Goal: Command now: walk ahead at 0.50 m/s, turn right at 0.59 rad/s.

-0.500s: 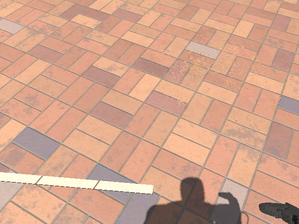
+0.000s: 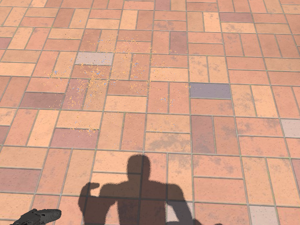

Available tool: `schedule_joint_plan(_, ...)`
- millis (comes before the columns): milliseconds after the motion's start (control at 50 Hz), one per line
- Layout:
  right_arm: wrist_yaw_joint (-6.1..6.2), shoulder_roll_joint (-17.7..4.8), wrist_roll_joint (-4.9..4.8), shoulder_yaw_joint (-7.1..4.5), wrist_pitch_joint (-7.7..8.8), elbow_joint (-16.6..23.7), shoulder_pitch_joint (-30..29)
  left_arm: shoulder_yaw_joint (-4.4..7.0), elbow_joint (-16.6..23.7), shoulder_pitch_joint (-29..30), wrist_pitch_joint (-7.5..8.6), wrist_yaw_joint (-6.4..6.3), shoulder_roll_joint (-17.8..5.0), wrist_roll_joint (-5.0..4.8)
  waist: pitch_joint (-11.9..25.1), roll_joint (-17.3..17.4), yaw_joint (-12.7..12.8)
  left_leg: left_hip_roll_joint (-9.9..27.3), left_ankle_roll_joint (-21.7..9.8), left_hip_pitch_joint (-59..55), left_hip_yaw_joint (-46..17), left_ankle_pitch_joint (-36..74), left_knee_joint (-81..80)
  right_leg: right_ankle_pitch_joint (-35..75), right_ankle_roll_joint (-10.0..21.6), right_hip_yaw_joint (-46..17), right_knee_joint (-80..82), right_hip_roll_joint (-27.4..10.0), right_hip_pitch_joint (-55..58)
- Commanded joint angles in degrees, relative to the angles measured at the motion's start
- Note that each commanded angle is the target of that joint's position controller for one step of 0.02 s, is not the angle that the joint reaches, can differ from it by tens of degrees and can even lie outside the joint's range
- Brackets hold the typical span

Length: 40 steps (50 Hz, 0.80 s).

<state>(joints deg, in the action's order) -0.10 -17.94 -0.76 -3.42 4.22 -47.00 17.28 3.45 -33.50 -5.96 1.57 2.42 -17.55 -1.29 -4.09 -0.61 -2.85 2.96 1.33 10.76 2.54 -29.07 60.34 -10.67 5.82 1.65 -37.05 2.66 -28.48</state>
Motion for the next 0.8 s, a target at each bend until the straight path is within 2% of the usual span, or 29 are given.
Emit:
schedule_joint_plan(20,-0.44,-7.8,-0.84,-0.75,4.03,8.8,-6.3,3.2,0.7,-13.3,1.48,-0.63,-9.7,0.29,12.2,-1.2,7.5,1.3,-1.9,35.4,-7.7,6.5,12.8,-3.8,12.6,-33.9,20.2,-17.3,37.9)
schedule_joint_plan(40,-0.02,-7.8,0.6,-0.95,3.97,8.2,-6.1,2.71,1.2,-9.7,1.51,-0.76,-8.3,0.53,9.1,0.0,5.1,2.8,-1.3,31.7,-7.6,8.9,8.0,3.4,11.5,-28.8,20.6,-15.2,30.5)
schedule_joint_plan(60,-0.01,-8.0,1.08,-1.21,3.38,7.9,-4.8,2.28,2.0,-7.7,1.61,-0.99,-7.3,1.34,8.2,-1.5,3.0,3.8,-0.9,27.6,-8.0,10.6,5.9,8.6,11.3,-26.0,21.7,-13.8,25.3)
schedule_joint_plan(100,0.01,-6.9,1.54,-1.1,2.18,7.5,-3.8,2.21,1.7,-6.7,1.87,-1.38,-7.1,1.23,7.2,-1.8,1.6,3.6,0.8,24.6,-7.1,11.7,2.0,14.0,11.8,-23.2,23.3,-12.7,19.8)
schedule_joint_plan(140,0.16,-5.2,1.92,-0.58,1.45,8.2,-6.1,2.49,0.7,-7.8,2.0,-2.1,-8.0,0.92,5.6,-1.5,1.8,2.8,2.5,24.3,-6.1,15.8,-3.7,16.4,11.6,-19.7,24.1,-11.2,15.6)
schedule_joint_plan(220,-0.45,-2.6,1.61,0.64,1.68,10.3,-15.5,2.92,-1.3,-11.0,1.41,-3.15,-9.2,0.3,3.6,-2.9,5.3,-0.5,3.2,19.9,-5.5,31.7,-21.7,9.8,7.8,-16.0,23.4,-7.3,12.0)
schedule_joint_plan(280,-1.11,-3.6,0.59,0.44,2.21,11.6,-19.6,3.18,-3.1,-14.1,1.11,-3.27,-9.7,-0.17,3.3,-3.7,6.8,-2.3,2.6,16.6,-6.5,34.8,-28.0,5.0,6.6,-19.3,21.8,-8.5,13.4)
schedule_joint_plan(340,-1.7,-5.5,0.49,-0.32,2.8,11.3,-18.5,2.8,-4.5,-15.4,0.9,-3.45,-8.1,-0.05,3.6,-5.3,6.2,-1.7,0.6,15.7,-7.5,31.2,-31.2,4.0,5.5,-22.8,17.4,-11.3,19.8)
schedule_joint_plan(380,-1.59,-6.2,0.7,-0.99,3.15,10.3,-14.3,2.65,-5.1,-15.0,0.52,-3.34,-7.5,0.26,4.2,-6.7,3.9,-2.2,-1.8,10.3,-5.6,27.1,-33.4,8.7,4.2,-23.4,13.4,-11.1,21.3)
schedule_joint_plan(400,-1.26,-7.6,1.2,-1.81,3.37,9.2,-9.5,2.01,-5.0,-15.2,0.52,-3.15,-5.8,0.51,7.4,-6.0,1.5,-1.6,-3.8,2.4,-5.5,26.4,-34.5,13.5,2.6,-21.5,7.0,-8.3,20.7)
schedule_joint_plan(420,-0.93,-10.3,1.94,-2.5,3.53,8.5,-1.4,0.85,-4.2,-15.8,0.57,-3.07,-3.1,1.3,15.3,-0.8,-1.7,6.8,-7.5,-11.2,-14.1,25.8,-33.2,6.9,0.5,-17.6,-8.1,-5.0,14.9)
schedule_joint_plan(440,-1.26,-15.2,1.97,-4.09,2.67,5.6,4.7,-0.15,-3.7,-24.1,1.18,-3.02,0.1,-0.41,21.9,18.3,0.9,18.0,-17.4,-29.1,-40.3,12.0,-38.7,-17.1,-4.1,-10.4,-27.4,3.5,-5.3)
schedule_joint_plan(460,-1.84,-10.1,0.07,-2.96,2.53,5.5,5.3,0.51,-4.7,-22.7,1.47,-3.26,-4.9,-0.84,18.8,14.0,-0.9,19.1,-17.2,-28.7,-48.6,-2.8,-43.7,-22.0,-4.5,-13.2,-34.6,1.1,-13.5)
schedule_joint_plan(480,-1.7,-7.0,-0.05,-2.07,2.34,5.9,2.5,1.4,-3.9,-15.7,1.52,-3.24,-7.9,-0.86,11.2,8.4,-2.1,17.0,-14.8,-22.2,-40.8,-2.6,-44.5,-17.0,-4.4,-13.1,-36.3,-1.1,-15.9)
schedule_joint_plan(500,-1.57,-6.1,0.74,-1.56,2.0,6.5,-0.5,1.26,-2.9,-11.5,1.56,-3.4,-7.6,-0.18,7.6,4.5,-1.3,14.6,-13.4,-16.1,-33.9,3.6,-45.0,-13.3,-4.4,-10.5,-35.0,-3.2,-14.8)
schedule_joint_plan(520,-1.49,-5.0,1.07,-1.15,1.78,6.2,-2.2,1.24,-2.1,-9.0,1.87,-3.24,-6.8,0.64,4.4,3.9,-0.4,12.6,-13.6,-11.0,-29.4,10.0,-46.1,-10.5,-4.6,-9.6,-31.7,-4.8,-14.4)
schedule_joint_plan(540,-1.28,-4.1,1.52,-0.7,1.85,6.1,-3.0,1.25,-2.0,-9.0,2.03,-2.95,-5.9,0.82,4.0,5.3,1.0,10.9,-13.1,-8.0,-25.8,14.9,-47.1,-8.2,-4.6,-9.0,-29.0,-6.6,-11.6)
schedule_joint_plan(560,-1.22,-3.5,1.49,-0.5,1.92,5.8,-3.1,1.08,-2.4,-9.7,2.05,-2.71,-4.9,0.68,4.2,6.5,1.7,9.6,-13.1,-6.5,-23.4,18.2,-48.1,-7.3,-4.8,-8.1,-26.9,-7.1,-9.7)
schedule_joint_plan(600,-1.07,-4.2,0.76,-0.63,2.11,5.0,-2.1,0.57,-2.4,-9.5,1.94,-2.48,-3.0,0.72,4.3,6.8,2.0,9.2,-14.1,-5.2,-19.9,23.5,-49.7,-6.8,-5.4,-6.5,-22.6,-7.7,-9.1)
schedule_joint_plan(640,-0.79,-6.1,0.34,-1.11,2.01,4.1,-1.2,-0.08,-1.1,-5.9,2.06,-2.39,-1.8,1.13,3.3,5.6,1.3,9.6,-14.9,-4.7,-17.2,27.2,-51.3,-3.2,-6.2,-5.5,-15.9,-8.3,-10.2)
schedule_joint_plan(700,-0.5,-7.5,0.0,-1.31,1.43,2.9,0.3,-0.72,-0.3,-0.7,2.6,-1.87,-0.7,1.03,2.6,5.1,-0.4,8.0,-13.6,-4.3,-12.2,29.9,-52.1,6.5,-6.6,-4.1,-5.2,-7.8,-7.9)
schedule_joint_plan(740,-0.44,-7.9,-0.29,-1.27,1.09,1.8,2.0,-0.85,0.2,2.7,2.92,-1.43,-0.6,0.7,2.0,4.9,-1.6,7.4,-12.8,-3.9,-9.9,30.9,-51.8,11.3,-6.8,-3.0,0.3,-6.7,-5.0)
schedule_joint_plan(800,-0.41,-8.3,-0.6,-1.27,0.37,0.0,5.1,-0.72,1.6,6.9,3.23,-0.72,-1.2,0.2,1.0,5.0,-2.6,9.2,-12.1,-6.7,-10.1,31.2,-50.6,12.4,-5.9,-2.7,4.4,-5.6,-3.8)
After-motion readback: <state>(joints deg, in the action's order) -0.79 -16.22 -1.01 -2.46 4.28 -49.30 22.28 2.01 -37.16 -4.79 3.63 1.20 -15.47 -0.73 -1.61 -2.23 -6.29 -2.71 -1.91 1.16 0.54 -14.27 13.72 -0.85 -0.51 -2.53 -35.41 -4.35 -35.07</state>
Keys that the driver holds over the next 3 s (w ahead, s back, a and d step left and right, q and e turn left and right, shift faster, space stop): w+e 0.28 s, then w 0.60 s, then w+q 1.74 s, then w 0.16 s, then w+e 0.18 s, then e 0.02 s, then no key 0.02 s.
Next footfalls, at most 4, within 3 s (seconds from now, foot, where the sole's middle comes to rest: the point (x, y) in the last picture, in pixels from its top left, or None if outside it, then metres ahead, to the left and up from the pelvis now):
0.40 left None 0.43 0.11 -0.75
0.92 right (196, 175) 0.63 -0.21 -0.75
1.46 left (151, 119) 0.96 -0.02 -0.75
1.92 right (177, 75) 1.26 -0.19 -0.75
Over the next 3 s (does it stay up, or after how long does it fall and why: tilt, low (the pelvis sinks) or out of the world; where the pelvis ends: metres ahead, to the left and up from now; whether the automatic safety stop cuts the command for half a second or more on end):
stays up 1.60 0.19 0.01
